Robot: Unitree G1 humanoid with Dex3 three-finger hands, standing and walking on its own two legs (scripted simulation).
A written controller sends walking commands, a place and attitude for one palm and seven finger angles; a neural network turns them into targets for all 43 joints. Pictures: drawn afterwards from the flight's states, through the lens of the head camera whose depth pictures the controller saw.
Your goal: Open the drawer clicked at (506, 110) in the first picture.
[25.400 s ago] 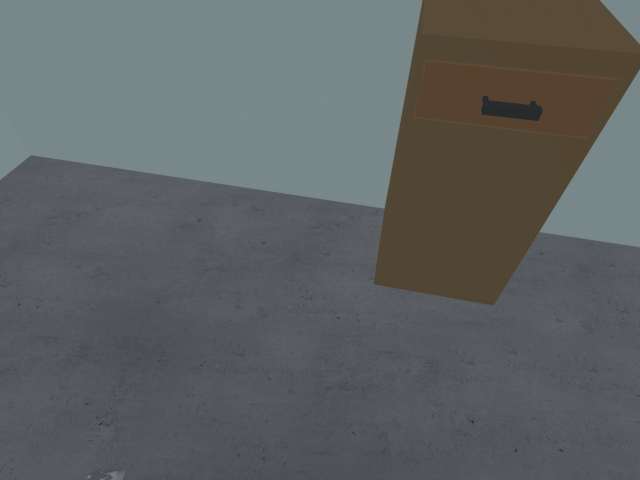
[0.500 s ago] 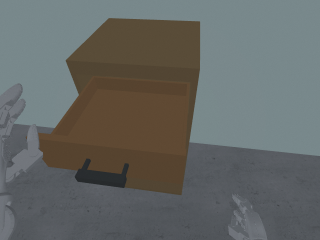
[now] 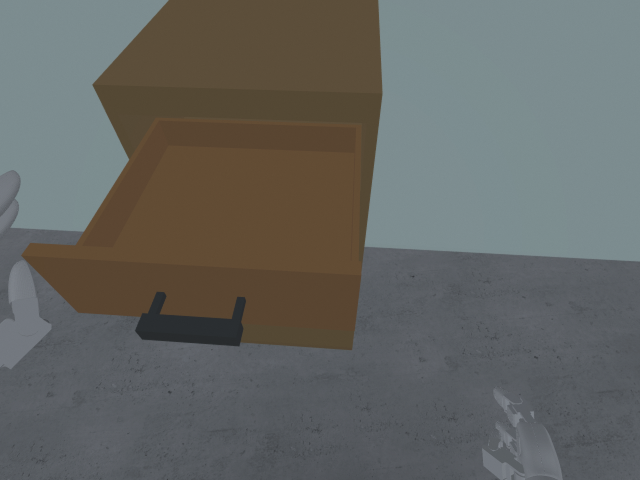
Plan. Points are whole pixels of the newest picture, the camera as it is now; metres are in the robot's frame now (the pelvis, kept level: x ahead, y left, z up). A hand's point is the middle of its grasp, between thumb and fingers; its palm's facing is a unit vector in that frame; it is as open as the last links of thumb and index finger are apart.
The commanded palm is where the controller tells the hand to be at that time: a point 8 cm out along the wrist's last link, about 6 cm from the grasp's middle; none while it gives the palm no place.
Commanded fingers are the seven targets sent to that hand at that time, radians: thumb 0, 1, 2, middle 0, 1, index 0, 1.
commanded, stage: step back with the hand held close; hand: left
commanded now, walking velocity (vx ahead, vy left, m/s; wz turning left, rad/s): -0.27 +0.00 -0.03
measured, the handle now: (195, 315) +0.30 +0.18 +0.04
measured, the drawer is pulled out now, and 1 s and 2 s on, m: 0.30 0.30 0.30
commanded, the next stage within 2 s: stop stepping back and stand still in 0.96 s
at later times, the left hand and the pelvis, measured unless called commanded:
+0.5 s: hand out of the picture +0.15 +0.25 +0.21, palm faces +0.47 -0.74 -0.49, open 7.4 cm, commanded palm +0.07 +0.29 +0.23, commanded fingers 0.00 0.90 0.90 -0.20 -0.30 -0.20 -0.30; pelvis -0.05 +0.01 -0.01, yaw +1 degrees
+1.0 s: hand out of the picture +0.07 +0.25 +0.22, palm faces +0.43 -0.81 -0.39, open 7.4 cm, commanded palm +0.00 +0.29 +0.23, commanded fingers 0.00 0.90 0.90 -0.20 -0.30 -0.20 -0.30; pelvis -0.14 +0.01 +0.00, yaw -2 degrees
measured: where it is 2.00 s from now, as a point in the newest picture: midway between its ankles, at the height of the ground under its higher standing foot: outside the picture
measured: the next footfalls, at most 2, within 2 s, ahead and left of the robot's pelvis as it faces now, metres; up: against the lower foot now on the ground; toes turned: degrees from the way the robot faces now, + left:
right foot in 1.02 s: -0.20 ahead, -0.08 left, +0.00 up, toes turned +4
left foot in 1.20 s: -0.10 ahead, +0.10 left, +0.00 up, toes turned +2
